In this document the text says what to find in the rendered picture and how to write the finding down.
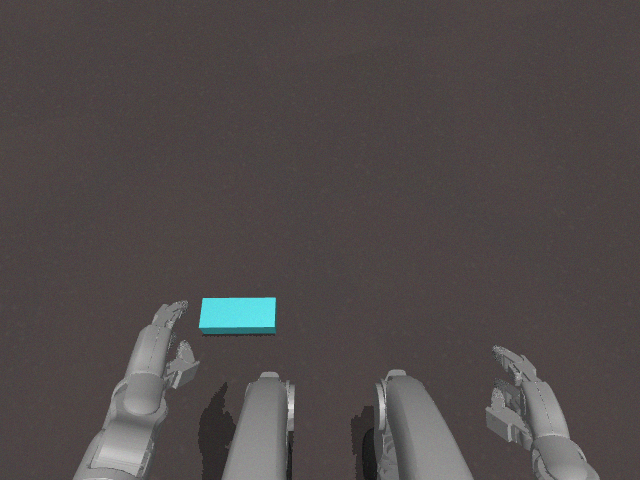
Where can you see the left robot arm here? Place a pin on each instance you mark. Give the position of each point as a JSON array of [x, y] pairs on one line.
[[125, 448]]

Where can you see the right robot hand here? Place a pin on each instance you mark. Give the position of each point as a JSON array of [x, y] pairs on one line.
[[534, 410]]

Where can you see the right robot arm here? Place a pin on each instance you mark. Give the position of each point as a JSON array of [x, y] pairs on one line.
[[559, 458]]

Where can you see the right robot foot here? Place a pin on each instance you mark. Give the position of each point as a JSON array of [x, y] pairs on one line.
[[368, 456]]

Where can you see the left robot hand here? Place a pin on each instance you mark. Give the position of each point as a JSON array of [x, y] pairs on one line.
[[153, 343]]

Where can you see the carton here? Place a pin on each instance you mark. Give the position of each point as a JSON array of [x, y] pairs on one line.
[[238, 315]]

